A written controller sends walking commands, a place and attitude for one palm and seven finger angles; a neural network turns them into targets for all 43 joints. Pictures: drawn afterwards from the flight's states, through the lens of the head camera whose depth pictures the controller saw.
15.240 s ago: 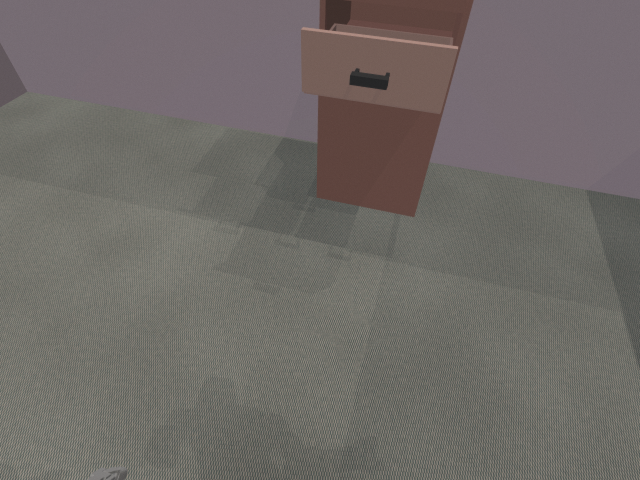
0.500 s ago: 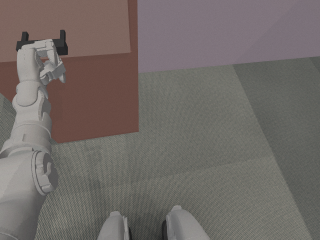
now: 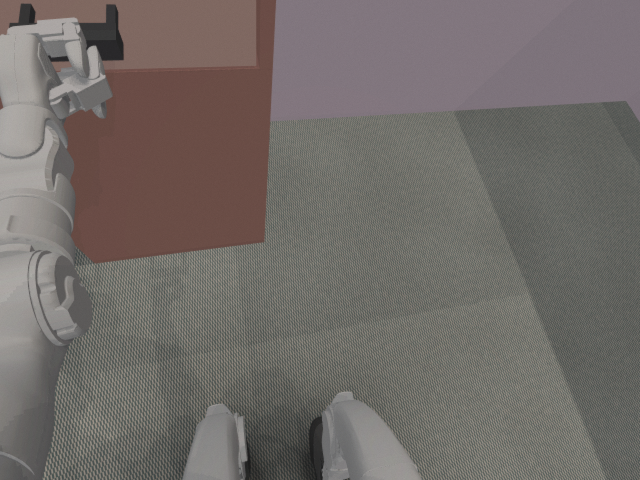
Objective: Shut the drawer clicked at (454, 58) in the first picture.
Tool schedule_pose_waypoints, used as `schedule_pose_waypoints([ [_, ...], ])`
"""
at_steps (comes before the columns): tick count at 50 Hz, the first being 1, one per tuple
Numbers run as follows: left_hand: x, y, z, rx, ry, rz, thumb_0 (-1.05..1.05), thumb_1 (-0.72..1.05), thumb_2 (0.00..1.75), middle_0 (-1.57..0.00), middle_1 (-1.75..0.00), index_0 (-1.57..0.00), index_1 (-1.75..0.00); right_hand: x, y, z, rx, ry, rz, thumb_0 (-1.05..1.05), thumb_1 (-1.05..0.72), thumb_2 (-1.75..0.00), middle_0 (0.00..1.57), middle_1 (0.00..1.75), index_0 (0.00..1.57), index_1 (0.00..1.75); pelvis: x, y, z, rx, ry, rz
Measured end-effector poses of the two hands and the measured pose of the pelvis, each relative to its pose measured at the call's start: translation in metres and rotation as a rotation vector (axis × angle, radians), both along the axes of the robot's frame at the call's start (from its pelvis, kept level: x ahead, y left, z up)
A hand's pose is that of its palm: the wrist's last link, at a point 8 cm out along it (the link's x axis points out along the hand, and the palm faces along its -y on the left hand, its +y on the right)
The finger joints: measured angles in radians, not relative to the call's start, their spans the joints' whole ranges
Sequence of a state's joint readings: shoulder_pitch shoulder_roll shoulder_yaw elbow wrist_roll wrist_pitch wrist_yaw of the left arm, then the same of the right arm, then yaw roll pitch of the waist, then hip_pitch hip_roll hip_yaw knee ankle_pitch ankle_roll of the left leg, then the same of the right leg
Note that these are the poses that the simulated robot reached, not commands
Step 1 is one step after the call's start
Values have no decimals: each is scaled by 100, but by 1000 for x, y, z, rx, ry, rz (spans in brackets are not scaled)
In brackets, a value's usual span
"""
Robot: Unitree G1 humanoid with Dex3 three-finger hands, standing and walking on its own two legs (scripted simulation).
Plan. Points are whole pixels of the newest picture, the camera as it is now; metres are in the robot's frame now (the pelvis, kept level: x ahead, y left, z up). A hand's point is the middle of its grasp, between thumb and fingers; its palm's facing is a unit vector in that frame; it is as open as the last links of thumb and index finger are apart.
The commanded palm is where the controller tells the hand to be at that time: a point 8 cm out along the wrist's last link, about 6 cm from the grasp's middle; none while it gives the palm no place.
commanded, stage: pull the fist back off the drawer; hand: left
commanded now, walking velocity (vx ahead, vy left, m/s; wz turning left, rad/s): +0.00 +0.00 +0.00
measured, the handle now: (70, 27) +0.64 +0.22 +0.09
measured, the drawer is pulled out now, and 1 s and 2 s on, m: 0.00 0.00 0.00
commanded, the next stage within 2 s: draw the hand back to the body in 0.72 s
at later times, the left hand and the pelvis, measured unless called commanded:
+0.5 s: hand (101, 80) +0.56 +0.18 +0.08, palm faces +0.07 -1.00 -0.03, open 2.9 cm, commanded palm +0.54 +0.21 +0.09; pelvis -0.01 +0.01 +0.00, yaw -1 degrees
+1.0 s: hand (96, 97) +0.52 +0.18 +0.10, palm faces +0.08 -1.00 -0.03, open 3.3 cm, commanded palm +0.47 +0.22 +0.12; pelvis +0.05 +0.00 +0.04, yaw -2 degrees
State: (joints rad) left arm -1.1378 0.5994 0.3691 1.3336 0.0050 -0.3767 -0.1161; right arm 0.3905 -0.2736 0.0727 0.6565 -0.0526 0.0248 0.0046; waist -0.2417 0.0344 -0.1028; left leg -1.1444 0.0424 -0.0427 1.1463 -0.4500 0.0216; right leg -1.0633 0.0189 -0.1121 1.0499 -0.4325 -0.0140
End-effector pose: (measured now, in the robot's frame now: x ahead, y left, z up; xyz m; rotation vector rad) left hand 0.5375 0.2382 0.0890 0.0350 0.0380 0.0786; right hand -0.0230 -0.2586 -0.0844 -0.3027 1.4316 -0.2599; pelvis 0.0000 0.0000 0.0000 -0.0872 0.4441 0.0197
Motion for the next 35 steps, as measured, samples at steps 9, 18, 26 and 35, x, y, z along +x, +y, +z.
schedule_pose_waypoints([
  [9, 1, 3, 2, 2, 12, -9, 1, 64, 95, -140, -160, -140, -160, -23, 4, 1, -12, 3, -6, 0, -91, -89, 21, 30, 20, 30, -12, 3, -5, -6, 9, -4],
  [18, 0, 1, 1, -4, 2, -7, 1, 67, 94, -140, -160, -140, -160, -37, 12, 2, 10, 33, -18, 0, -91, -89, 21, 30, 20, 30, -14, 7, -5, -6, 7, -9],
  [26, -3, -4, -2, -9, -2, -2, -2, 73, 93, -140, -160, -140, -160, -26, 16, 2, 32, 29, -20, 0, -91, -89, 21, 30, 20, 30, -7, 9, -1, 2, 1, -16],
  [35, -9, -14, -8, -15, 7, 3, 0, 85, 91, -140, -160, -140, -160, 13, 14, 5, 56, -26, -27, 0, -91, -89, 21, 30, 20, 30, 13, 8, 11, 16, -25, -35],
])
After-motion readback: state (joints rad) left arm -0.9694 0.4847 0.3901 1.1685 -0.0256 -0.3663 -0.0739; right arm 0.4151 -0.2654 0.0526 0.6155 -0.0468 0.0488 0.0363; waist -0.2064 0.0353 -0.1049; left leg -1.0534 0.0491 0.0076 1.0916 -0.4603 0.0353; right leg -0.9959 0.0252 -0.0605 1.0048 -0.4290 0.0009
